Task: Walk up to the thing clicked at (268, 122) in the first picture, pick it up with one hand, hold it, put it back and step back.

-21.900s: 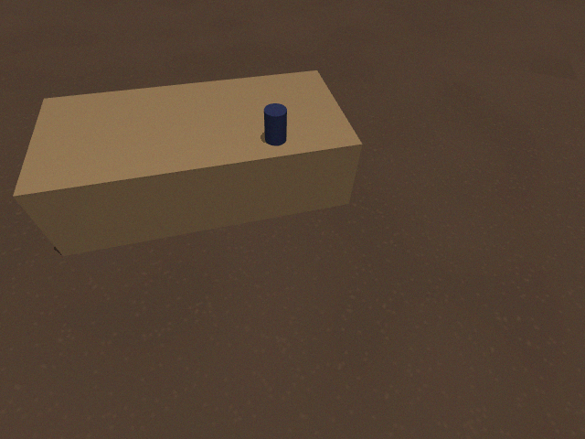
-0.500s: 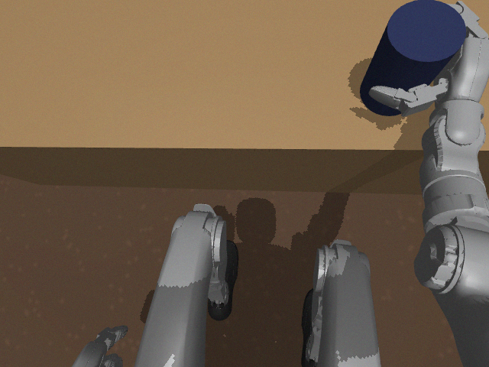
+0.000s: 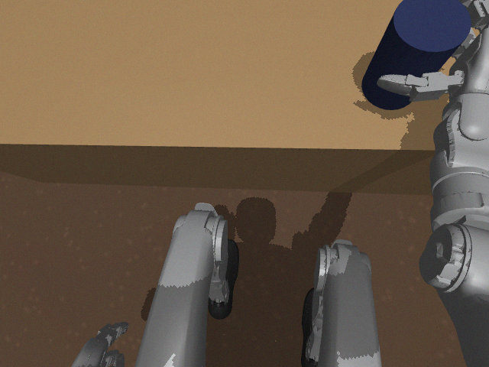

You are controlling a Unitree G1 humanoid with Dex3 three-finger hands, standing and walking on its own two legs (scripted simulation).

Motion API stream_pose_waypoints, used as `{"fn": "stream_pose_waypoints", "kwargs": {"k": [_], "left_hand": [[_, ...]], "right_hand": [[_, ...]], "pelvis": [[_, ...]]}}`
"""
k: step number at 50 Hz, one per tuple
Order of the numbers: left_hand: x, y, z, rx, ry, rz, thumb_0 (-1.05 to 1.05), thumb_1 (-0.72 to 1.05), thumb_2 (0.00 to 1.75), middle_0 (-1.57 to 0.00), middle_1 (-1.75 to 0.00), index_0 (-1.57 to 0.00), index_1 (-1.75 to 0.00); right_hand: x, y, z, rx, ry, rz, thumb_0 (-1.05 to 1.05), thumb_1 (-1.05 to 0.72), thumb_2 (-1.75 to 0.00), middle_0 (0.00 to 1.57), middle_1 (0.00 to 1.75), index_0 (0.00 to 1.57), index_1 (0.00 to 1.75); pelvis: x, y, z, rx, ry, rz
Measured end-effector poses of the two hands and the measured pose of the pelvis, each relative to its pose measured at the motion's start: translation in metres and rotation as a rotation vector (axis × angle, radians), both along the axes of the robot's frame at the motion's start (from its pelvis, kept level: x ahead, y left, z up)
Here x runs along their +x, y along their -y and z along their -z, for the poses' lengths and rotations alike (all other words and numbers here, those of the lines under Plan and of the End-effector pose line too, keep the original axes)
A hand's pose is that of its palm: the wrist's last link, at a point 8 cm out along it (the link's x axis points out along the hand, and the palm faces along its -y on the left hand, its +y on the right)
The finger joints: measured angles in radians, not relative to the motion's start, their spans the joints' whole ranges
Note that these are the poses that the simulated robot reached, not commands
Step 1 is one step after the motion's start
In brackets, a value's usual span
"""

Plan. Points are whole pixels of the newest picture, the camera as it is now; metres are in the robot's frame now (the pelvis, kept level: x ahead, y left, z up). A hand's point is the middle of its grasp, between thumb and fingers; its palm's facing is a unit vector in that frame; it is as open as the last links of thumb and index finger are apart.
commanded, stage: withdraw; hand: right
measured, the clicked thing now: (407, 58) +0.57 -0.12 -0.01
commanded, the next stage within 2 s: rise in 0.20 s
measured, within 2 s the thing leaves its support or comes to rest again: neither
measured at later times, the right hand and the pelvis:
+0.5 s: hand out of the picture +0.56 -0.24 +0.13, palm faces +0.13 +0.95 -0.27, open 17.2 cm; pelvis +0.02 +0.00 +0.13, yaw +2 degrees
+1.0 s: hand out of the picture +0.45 -0.22 +0.19, palm faces +0.10 +0.94 -0.33, open 17.2 cm; pelvis +0.08 +0.01 +0.27, yaw +3 degrees
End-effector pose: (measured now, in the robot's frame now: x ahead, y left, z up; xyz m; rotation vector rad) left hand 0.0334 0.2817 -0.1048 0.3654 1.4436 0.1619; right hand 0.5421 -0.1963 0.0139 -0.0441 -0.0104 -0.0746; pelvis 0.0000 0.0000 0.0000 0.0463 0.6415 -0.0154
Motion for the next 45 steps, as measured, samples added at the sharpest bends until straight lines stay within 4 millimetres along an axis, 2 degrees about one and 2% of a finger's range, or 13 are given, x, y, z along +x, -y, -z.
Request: {"fn": "stream_pose_waypoints", "kwargs": {"k": [6,14,17,21,24,27,33,36,39,42,45], "left_hand": [[0.002,0.005,-0.016,-0.001,0.013,-0.028,0.00,0.89,0.90,-0.20,-0.30,-0.20,-0.30],[0.008,0.006,-0.068,0.014,0.067,-0.071,0.00,0.88,0.90,-0.20,-0.30,-0.20,-0.30],[0.010,0.003,-0.089,0.025,0.083,-0.072,0.00,0.88,0.89,-0.21,-0.30,-0.20,-0.30],[0.011,0.000,-0.115,0.034,0.072,-0.097,0.00,0.87,0.90,-0.21,-0.30,-0.20,-0.31],[0.013,0.001,-0.136,0.029,0.053,-0.103,0.00,0.86,0.90,-0.21,-0.30,-0.20,-0.31],[0.018,0.002,-0.161,0.030,0.056,-0.112,0.00,0.87,0.91,-0.20,-0.30,-0.20,-0.31],[0.025,0.002,-0.208,0.049,0.065,-0.120,0.00,0.88,0.90,-0.20,-0.30,-0.20,-0.30],[0.028,0.004,-0.227,0.049,0.075,-0.128,0.00,0.89,0.90,-0.20,-0.30,-0.20,-0.30],[0.030,0.004,-0.243,0.044,0.087,-0.142,0.00,0.89,0.90,-0.20,-0.30,-0.20,-0.30],[0.034,0.005,-0.255,0.034,0.099,-0.161,0.00,0.90,0.90,-0.20,-0.30,-0.20,-0.30],[0.043,0.006,-0.265,0.023,0.126,-0.179,0.01,0.90,0.90,-0.20,-0.30,-0.20,-0.30]], "right_hand": [[0.008,0.025,-0.048,-0.025,0.043,0.050,0.00,0.30,-0.31,0.37,0.34,0.36,0.34],[0.014,0.054,-0.119,-0.021,-0.029,0.046,0.00,0.41,-0.17,0.19,0.17,0.19,0.17],[0.011,0.063,-0.129,0.017,-0.063,0.042,0.00,0.45,-0.12,0.15,0.12,0.14,0.12],[0.003,0.078,-0.124,-0.119,-0.241,0.058,0.00,0.47,-0.09,0.10,0.09,0.10,0.09],[-0.007,0.090,-0.129,-0.178,-0.329,0.097,-0.01,0.49,-0.08,0.08,0.07,0.08,0.07],[-0.015,0.106,-0.147,-0.222,-0.383,0.158,-0.01,0.52,-0.07,0.07,0.07,0.08,0.06],[-0.023,0.130,-0.199,-0.240,-0.445,0.282,-0.01,0.53,-0.06,0.06,0.06,0.06,0.06],[-0.025,0.135,-0.219,-0.239,-0.474,0.311,-0.01,0.53,-0.06,0.06,0.06,0.06,0.05],[-0.033,0.131,-0.228,-0.254,-0.526,0.303,-0.01,0.53,-0.06,0.06,0.06,0.06,0.05],[-0.047,0.119,-0.225,-0.265,-0.589,0.274,0.00,0.52,-0.07,0.06,0.06,0.06,0.05],[-0.069,0.101,-0.213,-0.265,-0.654,0.224,0.00,0.51,-0.07,0.06,0.06,0.06,0.06]], "pelvis": [[0.002,0.000,-0.019,-0.001,0.011,-0.006],[0.011,0.001,-0.068,0.000,0.032,-0.016],[0.015,0.001,-0.084,0.000,0.040,-0.020],[0.018,0.001,-0.106,0.000,0.069,-0.032],[0.022,0.000,-0.127,0.002,0.088,-0.037],[0.029,-0.001,-0.150,0.004,0.110,-0.040],[0.044,-0.004,-0.195,0.011,0.168,-0.035],[0.051,-0.004,-0.214,0.014,0.193,-0.036],[0.059,-0.003,-0.230,0.013,0.220,-0.037],[0.065,-0.002,-0.245,0.010,0.250,-0.043],[0.072,-0.002,-0.257,0.006,0.281,-0.047]]}}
